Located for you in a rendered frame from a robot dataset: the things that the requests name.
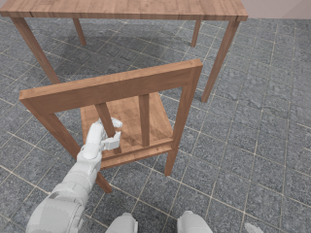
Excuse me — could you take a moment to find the table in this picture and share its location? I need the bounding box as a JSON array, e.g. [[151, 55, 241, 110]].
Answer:
[[0, 0, 249, 103]]

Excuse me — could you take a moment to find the right robot hand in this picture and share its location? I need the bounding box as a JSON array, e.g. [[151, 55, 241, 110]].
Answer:
[[244, 222, 263, 233]]

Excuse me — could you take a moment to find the left robot shin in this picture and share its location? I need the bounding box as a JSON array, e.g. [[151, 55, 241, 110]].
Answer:
[[122, 213, 134, 218]]

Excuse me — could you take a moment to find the left robot hand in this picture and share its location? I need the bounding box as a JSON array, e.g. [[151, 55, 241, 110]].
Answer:
[[86, 117, 122, 151]]

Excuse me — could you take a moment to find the right robot shin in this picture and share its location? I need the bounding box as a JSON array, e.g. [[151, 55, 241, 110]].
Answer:
[[183, 211, 193, 215]]

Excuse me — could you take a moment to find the chair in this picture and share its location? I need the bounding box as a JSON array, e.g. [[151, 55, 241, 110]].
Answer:
[[18, 58, 203, 194]]

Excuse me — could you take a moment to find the robot left upper arm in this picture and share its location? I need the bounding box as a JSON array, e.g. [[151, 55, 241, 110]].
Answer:
[[27, 198, 86, 233]]

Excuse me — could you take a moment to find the left robot forearm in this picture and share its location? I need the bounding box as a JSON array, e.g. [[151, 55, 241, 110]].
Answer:
[[25, 143, 102, 233]]

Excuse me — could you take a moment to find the robot shin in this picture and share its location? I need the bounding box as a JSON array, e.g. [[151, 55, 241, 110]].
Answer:
[[122, 213, 134, 218], [183, 211, 193, 215]]

